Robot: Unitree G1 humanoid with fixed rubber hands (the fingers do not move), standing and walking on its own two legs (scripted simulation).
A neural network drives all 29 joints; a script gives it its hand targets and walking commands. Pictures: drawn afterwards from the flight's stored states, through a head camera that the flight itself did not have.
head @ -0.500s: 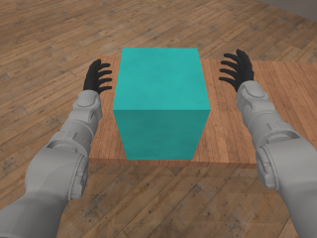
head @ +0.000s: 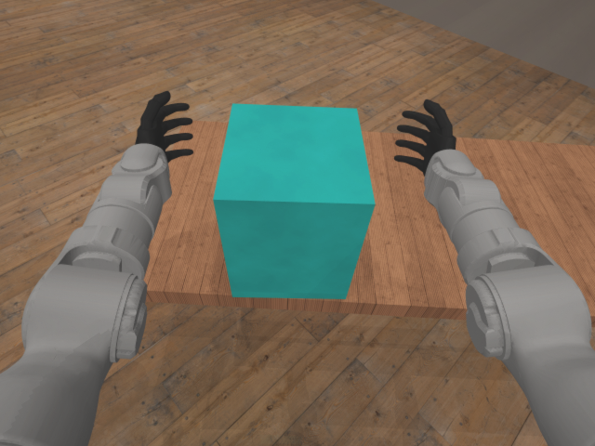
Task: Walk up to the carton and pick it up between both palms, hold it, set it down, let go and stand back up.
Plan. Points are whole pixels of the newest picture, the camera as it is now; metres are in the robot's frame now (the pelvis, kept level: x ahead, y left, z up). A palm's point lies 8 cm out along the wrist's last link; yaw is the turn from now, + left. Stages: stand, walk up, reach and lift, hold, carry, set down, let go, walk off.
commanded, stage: set down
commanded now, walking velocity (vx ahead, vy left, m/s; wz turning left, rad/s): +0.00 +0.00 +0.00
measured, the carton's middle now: (292, 206) +0.49 +0.01 +0.02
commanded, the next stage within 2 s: none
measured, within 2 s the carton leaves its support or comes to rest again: neither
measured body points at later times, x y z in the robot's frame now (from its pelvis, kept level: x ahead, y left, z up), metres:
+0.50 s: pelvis +0.02 +0.00 +0.01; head +0.05 +0.01 +0.45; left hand +0.41 +0.22 +0.07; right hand +0.41 -0.20 +0.06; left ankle +0.03 +0.13 -0.73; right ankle +0.04 -0.09 -0.73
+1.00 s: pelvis +0.03 +0.01 +0.01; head +0.05 +0.02 +0.46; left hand +0.35 +0.21 +0.03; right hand +0.35 -0.20 +0.03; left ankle +0.03 +0.13 -0.73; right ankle +0.04 -0.09 -0.73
